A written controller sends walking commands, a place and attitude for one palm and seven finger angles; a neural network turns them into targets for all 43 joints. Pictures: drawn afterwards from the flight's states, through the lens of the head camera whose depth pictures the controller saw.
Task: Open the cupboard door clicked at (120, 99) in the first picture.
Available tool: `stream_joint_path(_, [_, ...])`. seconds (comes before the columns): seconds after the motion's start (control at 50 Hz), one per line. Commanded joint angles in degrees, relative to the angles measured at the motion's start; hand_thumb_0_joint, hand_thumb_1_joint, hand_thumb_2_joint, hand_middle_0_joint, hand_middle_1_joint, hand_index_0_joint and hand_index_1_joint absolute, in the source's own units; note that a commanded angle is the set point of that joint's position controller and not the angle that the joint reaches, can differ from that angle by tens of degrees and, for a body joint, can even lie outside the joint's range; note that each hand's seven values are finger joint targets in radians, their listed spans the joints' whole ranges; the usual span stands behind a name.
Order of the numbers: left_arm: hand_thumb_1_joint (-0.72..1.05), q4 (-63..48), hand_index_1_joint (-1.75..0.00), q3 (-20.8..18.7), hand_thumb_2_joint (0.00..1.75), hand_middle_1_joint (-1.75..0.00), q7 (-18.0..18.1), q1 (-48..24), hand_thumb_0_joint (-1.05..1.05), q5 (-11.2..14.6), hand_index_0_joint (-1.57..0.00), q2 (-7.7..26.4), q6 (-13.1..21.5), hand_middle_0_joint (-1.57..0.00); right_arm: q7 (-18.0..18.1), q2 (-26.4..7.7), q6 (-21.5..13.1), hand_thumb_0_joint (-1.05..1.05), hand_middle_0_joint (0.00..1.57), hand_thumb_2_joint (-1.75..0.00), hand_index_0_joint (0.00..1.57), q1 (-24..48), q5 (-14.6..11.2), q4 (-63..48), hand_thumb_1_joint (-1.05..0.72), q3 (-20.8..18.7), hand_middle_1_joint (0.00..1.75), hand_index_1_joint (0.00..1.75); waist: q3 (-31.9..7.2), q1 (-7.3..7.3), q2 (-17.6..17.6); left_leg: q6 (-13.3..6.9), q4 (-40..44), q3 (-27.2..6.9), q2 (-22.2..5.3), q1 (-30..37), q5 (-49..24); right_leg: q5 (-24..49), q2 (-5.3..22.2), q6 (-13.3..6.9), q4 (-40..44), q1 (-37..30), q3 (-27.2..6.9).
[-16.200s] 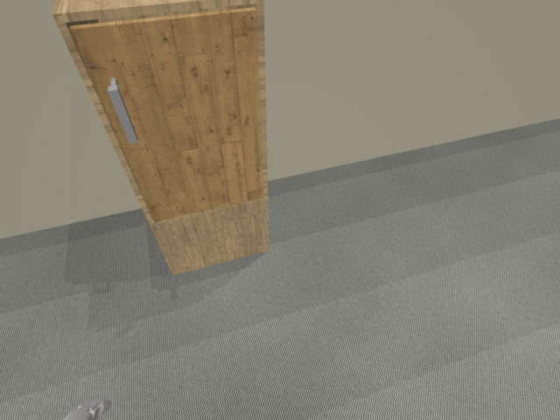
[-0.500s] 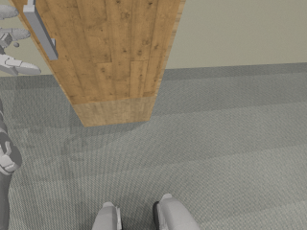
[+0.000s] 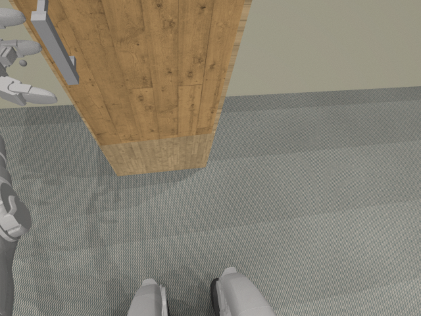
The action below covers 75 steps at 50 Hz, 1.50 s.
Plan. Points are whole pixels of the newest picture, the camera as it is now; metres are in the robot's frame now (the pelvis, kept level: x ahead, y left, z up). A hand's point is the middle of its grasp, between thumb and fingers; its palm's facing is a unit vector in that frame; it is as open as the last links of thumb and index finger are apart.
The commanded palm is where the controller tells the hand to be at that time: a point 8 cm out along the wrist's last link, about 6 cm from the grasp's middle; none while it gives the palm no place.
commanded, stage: slide the fingers in behind the handle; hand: left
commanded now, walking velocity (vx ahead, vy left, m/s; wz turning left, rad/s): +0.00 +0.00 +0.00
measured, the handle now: (59, 44) +0.58 +0.20 +0.09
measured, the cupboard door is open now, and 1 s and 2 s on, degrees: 2 0 0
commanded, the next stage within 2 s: close the thumb around the handle in 1.70 s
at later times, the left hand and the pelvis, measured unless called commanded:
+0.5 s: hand (28, 62) +0.54 +0.24 +0.10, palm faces +0.06 -1.00 -0.01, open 14.2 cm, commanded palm +0.52 +0.26 +0.09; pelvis +0.00 +0.00 +0.00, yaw +1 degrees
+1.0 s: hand (32, 59) +0.54 +0.24 +0.10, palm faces +0.07 -1.00 +0.01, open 14.3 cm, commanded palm +0.53 +0.23 +0.09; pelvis +0.01 +0.00 +0.00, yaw +2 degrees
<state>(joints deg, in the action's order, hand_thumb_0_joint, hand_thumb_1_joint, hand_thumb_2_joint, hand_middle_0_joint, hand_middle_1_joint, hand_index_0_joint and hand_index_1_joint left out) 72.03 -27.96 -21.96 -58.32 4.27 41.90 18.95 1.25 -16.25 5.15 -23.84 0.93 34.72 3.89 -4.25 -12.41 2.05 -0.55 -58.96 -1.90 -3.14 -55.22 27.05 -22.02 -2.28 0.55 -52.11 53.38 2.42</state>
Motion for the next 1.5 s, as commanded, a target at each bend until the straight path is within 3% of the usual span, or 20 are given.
stream_joint_path(0.0, [-0.5,-13.0,-1.2,-2.6,0.3,-1.2,-0.1,-23.6,0.0,1.1,-0.3,18.0,3.4,-0.3,0.9,-11.3,-0.5,0.0,0.2,-0.9,0.2,-11.9,0.2,-1.2,-0.9,-4.2,0.3,0.3,-30.6,0.55,11.4,-0.8,5.6,-1.4,1.1,23.0,-27.0,19.2,-1.6,-1.4,4.0,-12.7,-0.1])
stream_joint_path(0.06, [-0.5,-12.4,-1.2,0.1,0.3,-1.2,0.0,-24.9,0.0,0.8,-0.3,15.4,2.9,-0.3,0.9,-11.0,-0.4,0.0,0.2,-0.9,0.2,-11.6,0.0,-1.2,-0.9,-4.0,0.3,0.3,-27.6,-0.54,10.6,-0.9,5.9,-1.4,1.1,22.0,-25.3,17.7,-1.6,-1.1,4.5,-11.2,0.1])
stream_joint_path(0.2, [-0.5,-15.5,-1.2,1.9,0.3,-1.2,0.9,-27.3,0.0,1.5,-0.3,11.3,4.0,-0.3,0.7,-10.9,-1.0,0.0,0.2,-0.9,0.2,-12.2,0.6,-0.1,-0.9,-4.6,0.3,0.3,-31.3,-0.87,12.8,-0.3,5.6,-2.6,0.8,27.6,-28.9,17.6,-1.6,-1.4,4.1,-8.8,0.7])
stream_joint_path(0.24, [-0.5,-13.6,-1.2,3.1,0.3,-1.2,1.4,-27.3,0.0,1.3,-0.3,9.7,3.4,-0.3,0.6,-10.9,-1.0,0.0,0.2,-0.9,0.2,-12.2,0.5,0.4,-0.9,-4.5,0.3,0.3,-28.8,-1.7,11.2,-0.4,5.6,-2.6,0.8,26.4,-27.3,16.5,-1.7,-1.3,4.5,-7.6,0.8])
stream_joint_path(0.38, [-0.5,-14.2,-1.2,5.3,0.3,-1.2,2.3,-29.5,0.0,1.0,-0.3,6.6,3.4,-0.3,0.4,-10.6,-1.6,0.0,0.2,-0.9,0.2,-12.7,0.8,1.1,-0.9,-4.6,0.3,0.3,-29.9,-2.35,11.6,-0.5,5.5,-2.8,1.0,27.3,-27.9,17.0,-1.7,-1.6,4.5,-7.7,0.8])
stream_joint_path(0.5, [-0.5,-14.3,-1.2,5.8,0.3,-1.2,2.3,-28.4,0.0,1.2,-0.3,5.4,3.5,-0.3,-0.1,-10.3,-1.7,0.0,0.2,-0.9,0.2,-12.5,0.9,1.1,-0.9,-4.6,0.3,0.3,-30.4,-1.99,12.2,-0.4,5.4,-2.6,1.1,27.0,-28.6,18.5,-1.7,-1.6,4.4,-8.7,0.7])
stream_joint_path(0.54, [-0.5,-13.2,-1.2,4.6,0.3,-1.2,2.4,-27.6,0.0,1.1,-0.3,6.9,3.2,-0.3,0.0,-10.5,-1.6,0.0,0.2,-0.9,0.2,-12.6,0.8,1.2,-0.9,-4.6,0.3,0.3,-28.9,-1.88,10.3,-0.6,5.5,-2.4,1.1,25.2,-27.3,18.2,-1.7,-1.5,4.6,-9.3,0.6])
stream_joint_path(0.58, [-0.5,-13.6,-1.2,6.3,0.3,-1.2,2.5,-28.3,0.0,1.2,-0.3,4.2,3.2,-0.3,-0.2,-10.2,-1.8,0.0,0.2,-0.9,0.2,-12.5,0.8,1.1,-0.9,-4.6,0.3,0.3,-27.6,-2.18,12.2,-0.6,5.6,-2.3,1.2,26.2,-27.3,17.4,-1.7,-1.8,4.6,-7.5,0.8])
stream_joint_path(0.62, [-0.5,-11.7,-1.2,5.1,0.3,-1.2,2.8,-28.1,0.0,1.0,-0.3,6.3,2.7,-0.3,0.0,-10.6,-1.7,0.0,0.2,-0.9,0.2,-12.6,0.7,1.4,-0.9,-4.6,0.3,0.3,-26.9,-2.44,9.3,-0.7,5.5,-2.6,1.1,24.3,-25.8,16.7,-1.6,-1.5,4.7,-8.0,0.7])
stream_joint_path(0.68, [-0.5,-13.1,-1.2,7.5,0.3,-1.2,2.9,-29.3,0.0,0.8,-0.3,3.0,2.8,-0.3,-0.3,-10.2,-2.0,0.0,0.2,-0.9,0.2,-12.8,0.9,1.3,-0.9,-4.7,0.3,0.3,-28.2,-2.47,12.8,-0.4,5.5,-2.7,1.2,26.9,-27.8,16.9,-1.6,-1.9,4.3,-6.8,0.9])
stream_joint_path(0.84, [-0.5,-12.1,-1.2,10.6,0.3,-1.2,4.2,-30.8,0.0,0.4,-0.3,-1.8,2.1,-0.3,-0.8,-10.1,-2.2,0.0,0.2,-0.9,0.2,-13.4,1.3,2.1,-0.9,-5.1,0.3,0.3,-27.5,-3.71,10.8,-0.2,5.1,-3.7,1.0,27.3,-27.3,15.0,-1.6,-1.7,4.3,-3.7,1.6])
stream_joint_path(0.98, [-0.5,-14.6,-1.2,13.5,0.3,-1.2,5.1,-32.1,0.0,0.5,-0.3,-6.4,2.3,-0.3,-1.4,-9.7,-2.5,0.0,0.2,-0.9,0.2,-13.8,1.6,2.6,-0.9,-5.4,0.3,0.3,-29.5,-3.87,12.6,0.3,5.0,-4.2,1.0,30.5,-30.7,16.0,-1.6,-2.1,3.9,-3.2,2.1])
stream_joint_path(1.0, [-0.5,-15.1,-1.2,13.8,0.3,-1.2,5.3,-31.8,0.0,0.3,-0.3,-6.8,2.4,-0.3,-1.6,-9.6,-2.5,0.0,0.2,-0.9,0.2,-13.5,1.7,2.7,-0.9,-5.5,0.3,0.3,-30.4,-3.33,15.0,0.7,4.9,-4.4,1.0,31.9,-32.0,15.9,-1.5,-2.1,3.9,-2.5,2.1])
stream_joint_path(1.12, [-0.5,-15.0,-1.2,17.2,0.3,-1.2,6.9,-32.7,0.0,0.5,-0.3,-12.3,2.7,-0.3,-2.1,-9.3,-2.8,0.0,0.2,-0.9,0.2,-12.8,1.8,3.2,-0.9,-5.7,0.3,0.3,-27.5,-4.29,12.9,0.9,5.6,-5.0,1.1,31.9,-29.5,14.0,-1.6,-2.0,4.4,-1.1,2.7])
stream_joint_path(1.2, [-0.5,-14.4,-1.2,8.7,0.3,-1.2,10.7,-34.9,0.0,1.4,-0.3,-4.1,3.5,-0.3,-1.7,-9.4,-3.6,0.0,0.2,-0.9,0.2,-12.3,1.9,2.6,-0.9,-5.1,0.3,0.3,-29.0,-2.75,11.4,0.6,5.5,-4.4,1.6,27.9,-27.0,14.3,-1.4,-2.1,3.4,-4.3,2.2])
stream_joint_path(1.26, [-0.5,-15.7,-1.2,4.5,0.3,-1.2,14.0,-32.2,0.0,-1.6,-0.3,1.6,5.6,-0.3,-2.4,-9.1,-3.8,0.0,0.2,-0.9,0.2,-12.0,2.4,0.9,-0.9,-4.8,0.3,0.3,-31.2,-0.98,11.0,0.1,4.6,-3.0,1.9,25.0,-28.4,17.6,-1.1,-1.9,2.2,-8.2,1.2])
stream_joint_path(1.32, [-0.5,-14.9,-1.2,7.7,0.3,-1.2,14.3,-30.9,0.0,-4.0,-0.3,-0.7,6.9,-0.3,-2.7,-8.8,-3.3,0.0,0.2,-0.9,0.2,-11.6,2.0,0.5,-0.9,-5.0,0.3,0.3,-30.4,-1.61,10.7,0.1,4.4,-2.7,1.7,25.3,-28.1,17.6,-1.2,-1.7,2.1,-7.7,1.1])
stream_joint_path(1.38, [-0.5,-14.1,-1.2,3.7,0.3,-1.2,12.6,-30.7,0.0,-1.9,-0.3,3.7,5.9,-0.3,-1.9,-9.6,-2.8,0.0,0.2,-0.9,0.2,-11.8,1.5,-0.2,-0.9,-4.9,0.3,0.3,-31.8,-1.08,7.7,-0.6,5.1,-2.1,2.0,22.8,-25.4,18.4,-1.4,-1.7,2.6,-12.3,0.3])
stream_joint_path(1.4, [-0.5,-14.3,-1.2,5.1,0.3,-1.2,11.9,-31.1,0.0,-1.3,-0.3,1.8,5.5,-0.3,-1.8,-9.3,-2.9,0.0,0.2,-0.9,0.2,-11.5,1.3,-0.4,-0.9,-4.9,0.3,0.3,-32.3,-1.55,8.3,-0.6,5.2,-1.7,2.1,22.8,-25.1,19.1,-1.4,-1.4,2.9,-12.6,0.2])
stream_joint_path(1.48, [-0.5,-14.0,-1.2,3.2,0.3,-1.2,10.8,-30.4,0.0,-0.4,-0.3,3.6,5.4,-0.3,-1.2,-9.5,-3.1,0.0,0.2,-0.9,0.2,-12.0,1.3,-0.3,-0.9,-4.8,0.3,0.3,-31.4,-1.21,7.2,-1.0,5.1,-1.4,2.1,21.0,-24.3,19.4,-1.5,-1.4,3.0,-13.5,-0.2])
